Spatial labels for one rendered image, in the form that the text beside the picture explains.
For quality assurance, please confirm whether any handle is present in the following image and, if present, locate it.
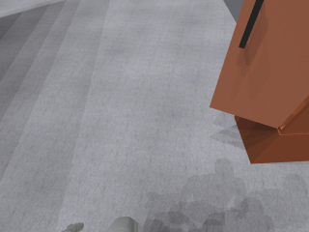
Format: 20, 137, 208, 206
239, 0, 264, 48

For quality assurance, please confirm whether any left robot hand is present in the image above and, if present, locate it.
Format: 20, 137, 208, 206
61, 222, 84, 232

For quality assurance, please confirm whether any cupboard door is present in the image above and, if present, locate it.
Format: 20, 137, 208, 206
210, 0, 309, 129

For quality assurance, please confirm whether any left robot thigh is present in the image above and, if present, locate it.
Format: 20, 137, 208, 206
106, 217, 138, 232

